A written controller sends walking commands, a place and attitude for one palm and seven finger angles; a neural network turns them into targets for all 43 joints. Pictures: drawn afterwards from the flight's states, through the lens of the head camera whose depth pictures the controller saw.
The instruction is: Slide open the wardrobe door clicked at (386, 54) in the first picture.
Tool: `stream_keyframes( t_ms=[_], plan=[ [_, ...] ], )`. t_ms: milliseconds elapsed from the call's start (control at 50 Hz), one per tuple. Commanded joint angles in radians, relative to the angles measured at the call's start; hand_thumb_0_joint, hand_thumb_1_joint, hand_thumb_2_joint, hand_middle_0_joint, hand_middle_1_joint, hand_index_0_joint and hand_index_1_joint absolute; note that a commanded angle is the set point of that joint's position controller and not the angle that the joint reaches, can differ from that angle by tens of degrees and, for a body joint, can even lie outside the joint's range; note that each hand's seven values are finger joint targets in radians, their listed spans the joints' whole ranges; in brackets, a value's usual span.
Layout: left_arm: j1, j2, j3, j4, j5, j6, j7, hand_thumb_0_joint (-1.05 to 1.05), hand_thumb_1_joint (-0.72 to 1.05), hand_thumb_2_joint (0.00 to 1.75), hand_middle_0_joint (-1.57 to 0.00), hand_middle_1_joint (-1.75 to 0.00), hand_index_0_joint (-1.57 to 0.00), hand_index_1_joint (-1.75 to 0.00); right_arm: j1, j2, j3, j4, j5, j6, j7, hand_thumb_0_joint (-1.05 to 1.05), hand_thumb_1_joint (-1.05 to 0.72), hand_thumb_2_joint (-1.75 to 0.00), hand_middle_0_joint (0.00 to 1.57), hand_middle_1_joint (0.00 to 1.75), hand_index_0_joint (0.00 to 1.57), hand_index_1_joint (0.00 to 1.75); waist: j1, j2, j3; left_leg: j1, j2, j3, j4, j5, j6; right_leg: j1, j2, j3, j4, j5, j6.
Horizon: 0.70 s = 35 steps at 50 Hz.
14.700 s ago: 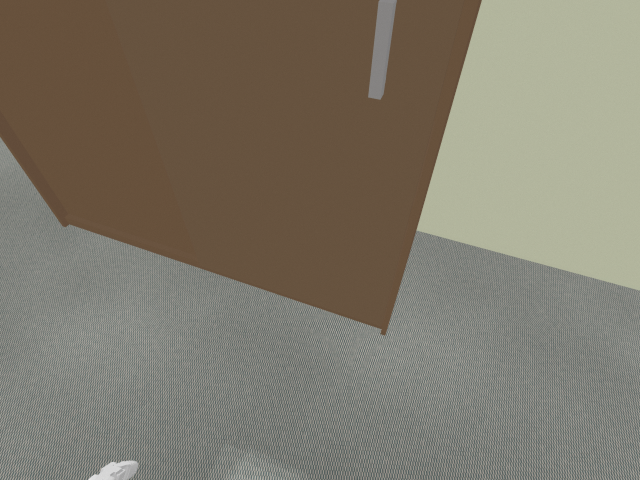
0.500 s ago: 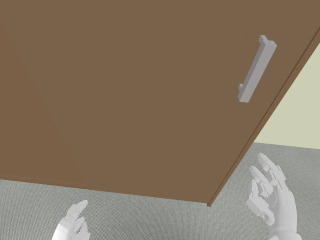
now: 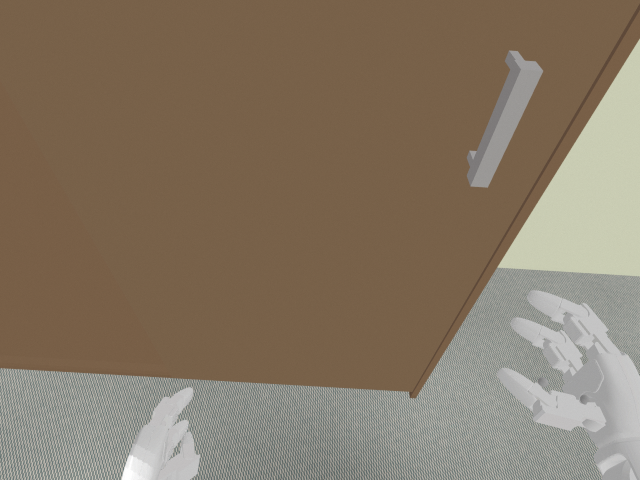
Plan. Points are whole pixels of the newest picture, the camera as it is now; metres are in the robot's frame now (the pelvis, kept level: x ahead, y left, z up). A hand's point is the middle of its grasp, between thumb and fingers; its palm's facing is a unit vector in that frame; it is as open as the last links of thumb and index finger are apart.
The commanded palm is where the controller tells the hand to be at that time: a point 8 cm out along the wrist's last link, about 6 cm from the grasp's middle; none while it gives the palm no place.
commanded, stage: raise the hand with hooked fingers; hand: right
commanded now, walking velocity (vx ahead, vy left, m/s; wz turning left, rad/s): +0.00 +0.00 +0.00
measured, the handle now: (495, 121) +0.49 -0.18 +0.23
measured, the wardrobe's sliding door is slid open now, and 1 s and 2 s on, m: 0.00 0.00 0.00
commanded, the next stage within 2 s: move the hooked fingers beside the handle in 1.36 s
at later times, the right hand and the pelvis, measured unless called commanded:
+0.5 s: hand out of the picture +0.26 -0.29 +0.18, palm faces +0.07 +0.99 -0.08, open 13.3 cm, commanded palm +0.22 -0.33 +0.20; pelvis +0.01 -0.03 +0.02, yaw +0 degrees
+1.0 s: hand out of the picture +0.28 -0.31 +0.26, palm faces +0.08 +0.99 -0.11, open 13.9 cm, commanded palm +0.24 -0.34 +0.26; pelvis +0.00 -0.02 +0.03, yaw -1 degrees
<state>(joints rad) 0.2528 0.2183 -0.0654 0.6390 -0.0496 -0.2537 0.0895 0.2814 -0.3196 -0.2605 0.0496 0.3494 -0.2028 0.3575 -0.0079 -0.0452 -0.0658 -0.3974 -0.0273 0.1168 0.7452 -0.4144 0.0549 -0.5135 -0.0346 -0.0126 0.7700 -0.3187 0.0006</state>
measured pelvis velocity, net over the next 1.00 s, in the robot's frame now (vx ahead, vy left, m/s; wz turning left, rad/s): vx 0.00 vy -0.02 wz -0.01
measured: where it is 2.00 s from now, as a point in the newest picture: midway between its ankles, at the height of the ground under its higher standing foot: outside the picture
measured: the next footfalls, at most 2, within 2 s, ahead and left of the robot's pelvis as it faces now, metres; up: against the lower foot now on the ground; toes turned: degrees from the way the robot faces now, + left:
none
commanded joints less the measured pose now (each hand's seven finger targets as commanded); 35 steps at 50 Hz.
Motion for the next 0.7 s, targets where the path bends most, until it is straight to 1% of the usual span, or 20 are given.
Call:
stream_keyframes(
  t_ms=[0, 60, 140, 180, 200, 220, 260, 280, 320, 360, 380, 400, 440, 480, 500, 560, 580, 600, 640, 680],
  plan=[
    [-0.118, 0.144, 0.074, -0.181, -0.001, -0.101, 0.008, 0.0, 0.9, 0.9, -0.2, -0.3, -0.2, -0.3, -0.054, -0.176, -0.174, -0.252, 0.04, -0.043, -0.048, 0.0, -0.01, -0.52, 0.26, 0.87, 0.26, 0.87, -0.047, 0.065, -0.147, 0.087, 0.068, -0.149, -0.204, 0.299, -0.085, 0.142, 0.02, 0.041, -0.123, 0.175, -0.033],
    [-0.106, 0.154, 0.079, -0.172, -0.005, -0.121, 0.002, 0.0, 0.9, 0.9, -0.2, -0.3, -0.2, -0.3, -0.07, -0.171, -0.152, -0.275, 0.027, -0.033, -0.044, 0.0, 0.06, -0.49, 0.27, 0.92, 0.27, 0.92, -0.037, 0.036, -0.128, 0.062, 0.046, -0.104, -0.201, 0.335, -0.076, 0.204, 0.019, 0.029, -0.153, 0.203, -0.038],
    [-0.098, 0.163, 0.08, -0.168, -0.009, -0.137, 0.004, 0.0, 0.9, 0.9, -0.2, -0.3, -0.2, -0.3, -0.118, -0.201, -0.166, -0.329, 0.024, 0.005, -0.037, 0.0, 0.15, -0.45, 0.27, 0.98, 0.27, 0.98, -0.038, -0.002, -0.139, 0.073, 0.034, -0.077, -0.214, 0.331, -0.061, 0.27, 0.019, 0.029, -0.188, 0.225, -0.041],
    [-0.103, 0.169, 0.077, -0.159, -0.01, -0.136, 0.012, 0.0, 0.9, 0.9, -0.2, -0.3, -0.2, -0.3, -0.145, -0.227, -0.19, -0.309, 0.025, 0.036, -0.042, 0.0, 0.2, -0.43, 0.28, 1.0, 0.28, 1.0, -0.042, 0.035, -0.096, 0.072, 0.028, -0.071, -0.234, 0.298, -0.055, 0.272, 0.013, 0.036, -0.208, 0.21, -0.041],
    [-0.105, 0.169, 0.075, -0.157, -0.013, -0.134, 0.014, 0.0, 0.9, 0.9, -0.2, -0.3, -0.2, -0.3, -0.187, -0.221, -0.183, -0.328, 0.027, 0.045, -0.04, 0.0, 0.22, -0.42, 0.28, 1.02, 0.28, 1.02, -0.035, 0.001, -0.097, 0.071, 0.027, -0.069, -0.238, 0.307, -0.054, 0.294, 0.017, 0.035, -0.217, 0.216, -0.041],
    [-0.11, 0.166, 0.074, -0.158, -0.014, -0.136, 0.016, 0.0, 0.9, 0.9, -0.2, -0.3, -0.2, -0.3, -0.219, -0.24, -0.196, -0.353, 0.028, 0.055, -0.041, 0.0, 0.24, -0.41, 0.28, 1.03, 0.28, 1.03, -0.039, -0.029, -0.113, 0.078, 0.025, -0.062, -0.238, 0.303, -0.05, 0.32, 0.016, 0.04, -0.227, 0.22, -0.039],
    [-0.12, 0.163, 0.065, -0.156, -0.016, -0.137, 0.021, 0.0, 0.9, 0.9, -0.2, -0.3, -0.2, -0.3, -0.276, -0.249, -0.194, -0.376, 0.022, 0.075, -0.041, 0.0, 0.29, -0.39, 0.29, 1.07, 0.29, 1.07, -0.037, -0.061, -0.116, 0.089, 0.021, -0.048, -0.245, 0.285, -0.043, 0.353, 0.013, 0.053, -0.251, 0.22, -0.035],
    [-0.123, 0.165, 0.063, -0.156, -0.014, -0.134, 0.023, 0.0, 0.9, 0.9, -0.2, -0.3, -0.2, -0.3, -0.288, -0.267, -0.207, -0.381, 0.02, 0.087, -0.045, 0.0, 0.31, -0.38, 0.29, 1.08, 0.29, 1.08, -0.044, -0.048, -0.119, 0.106, 0.021, -0.052, -0.254, 0.294, -0.04, 0.363, 0.011, 0.052, -0.255, 0.231, -0.036],
    [-0.131, 0.16, 0.058, -0.158, -0.018, -0.131, 0.024, 0.0, 0.9, 0.9, -0.2, -0.3, -0.2, -0.3, -0.327, -0.252, -0.191, -0.384, 0.021, 0.12, -0.037, 0.0, 0.36, -0.36, 0.29, 1.11, 0.29, 1.11, -0.041, -0.066, -0.116, 0.112, 0.018, -0.044, -0.263, 0.305, -0.038, 0.393, 0.012, 0.061, -0.275, 0.242, -0.032],
    [-0.141, 0.161, 0.048, -0.156, -0.02, -0.124, 0.03, 0.0, 0.9, 0.9, -0.2, -0.3, -0.2, -0.3, -0.374, -0.269, -0.193, -0.352, 0.016, 0.161, -0.031, 0.0, 0.41, -0.34, 0.29, 1.14, 0.29, 1.14, -0.042, -0.071, -0.073, 0.107, 0.017, -0.04, -0.28, 0.272, -0.036, 0.392, 0.01, 0.076, -0.301, 0.209, -0.028],
    [-0.142, 0.162, 0.044, -0.15, -0.02, -0.114, 0.031, 0.0, 0.9, 0.9, -0.2, -0.3, -0.2, -0.3, -0.372, -0.279, -0.205, -0.314, 0.015, 0.186, -0.03, 0.0, 0.43, -0.33, 0.29, 1.15, 0.29, 1.15, -0.048, -0.026, -0.049, 0.111, 0.014, -0.042, -0.299, 0.262, -0.036, 0.386, 0.006, 0.078, -0.312, 0.197, -0.029],
    [-0.143, 0.164, 0.044, -0.15, -0.025, -0.105, 0.032, 0.0, 0.9, 0.9, -0.2, -0.3, -0.2, -0.3, -0.396, -0.272, -0.194, -0.295, 0.013, 0.211, -0.023, 0.0, 0.45, -0.32, 0.3, 1.17, 0.3, 1.17, -0.04, -0.02, -0.04, 0.108, 0.011, -0.041, -0.308, 0.253, -0.037, 0.389, 0.009, 0.079, -0.324, 0.184, -0.03],
    [-0.164, 0.157, 0.034, -0.162, -0.028, -0.095, 0.035, 0.0, 0.9, 0.9, -0.2, -0.3, -0.2, -0.3, -0.481, -0.3, -0.198, -0.32, 0.007, 0.25, -0.016, 0.0, 0.5, -0.3, 0.3, 1.2, 0.3, 1.2, -0.042, -0.073, -0.049, 0.116, 0.015, -0.044, -0.318, 0.23, -0.034, 0.415, 0.01, 0.089, -0.345, 0.157, -0.026],
    [-0.173, 0.156, 0.026, -0.163, -0.028, -0.081, 0.036, 0.0, 0.9, 0.9, -0.2, -0.3, -0.2, -0.3, -0.498, -0.337, -0.231, -0.303, 0.002, 0.284, -0.014, 0.0, 0.5, -0.3, 0.3, 1.2, 0.3, 1.2, -0.053, -0.056, -0.059, 0.14, 0.013, -0.047, -0.335, 0.234, -0.03, 0.43, 0.01, 0.09, -0.354, 0.165, -0.025],
    [-0.176, 0.154, 0.024, -0.166, -0.029, -0.073, 0.036, 0.0, 0.9, 0.9, -0.2, -0.3, -0.2, -0.3, -0.524, -0.332, -0.226, -0.302, 0.004, 0.299, -0.008, 0.0, 0.5, -0.3, 0.3, 1.2, 0.3, 1.2, -0.045, -0.043, -0.074, 0.143, 0.014, -0.046, -0.341, 0.245, -0.031, 0.443, 0.013, 0.092, -0.358, 0.174, -0.026],
    [-0.202, 0.147, 0.014, -0.175, -0.031, -0.063, 0.034, 0.0, 0.9, 0.9, -0.2, -0.3, -0.2, -0.3, -0.608, -0.374, -0.254, -0.326, 0.004, 0.324, 0.003, 0.0, 0.5, -0.3, 0.3, 1.2, 0.3, 1.2, -0.049, -0.081, -0.107, 0.161, 0.015, -0.045, -0.347, 0.252, -0.027, 0.478, 0.015, 0.097, -0.367, 0.186, -0.022],
    [-0.207, 0.145, 0.01, -0.171, -0.03, -0.056, 0.033, 0.0, 0.9, 0.9, -0.2, -0.3, -0.2, -0.3, -0.599, -0.39, -0.27, -0.306, 0.003, 0.334, 0.002, 0.0, 0.5, -0.3, 0.3, 1.2, 0.3, 1.2, -0.056, -0.058, -0.098, 0.169, 0.012, -0.048, -0.36, 0.262, -0.025, 0.479, 0.014, 0.093, -0.366, 0.199, -0.023],
    [-0.207, 0.147, 0.01, -0.168, -0.033, -0.05, 0.032, 0.0, 0.9, 0.9, -0.2, -0.3, -0.2, -0.3, -0.623, -0.379, -0.258, -0.296, 0.006, 0.345, 0.01, 0.0, 0.5, -0.3, 0.3, 1.2, 0.3, 1.2, -0.045, -0.067, -0.092, 0.164, 0.014, -0.048, -0.365, 0.265, -0.026, 0.482, 0.017, 0.09, -0.369, 0.197, -0.024],
    [-0.215, 0.149, 0.006, -0.168, -0.037, -0.043, 0.033, 0.0, 0.9, 0.9, -0.2, -0.3, -0.2, -0.3, -0.684, -0.397, -0.26, -0.271, 0.005, 0.369, 0.02, 0.0, 0.5, -0.3, 0.3, 1.2, 0.3, 1.2, -0.041, -0.065, -0.083, 0.16, 0.015, -0.047, -0.37, 0.245, -0.027, 0.48, 0.018, 0.097, -0.38, 0.169, -0.023],
    [-0.223, 0.15, 0.003, -0.166, -0.04, -0.035, 0.032, 0.0, 0.9, 0.9, -0.2, -0.3, -0.2, -0.3, -0.692, -0.423, -0.273, -0.219, 0.0, 0.393, 0.029, 0.0, 0.5, -0.3, 0.3, 1.2, 0.3, 1.2, -0.051, -0.038, -0.063, 0.16, 0.015, -0.054, -0.389, 0.229, -0.026, 0.469, 0.018, 0.097, -0.387, 0.15, -0.026]
  ],
)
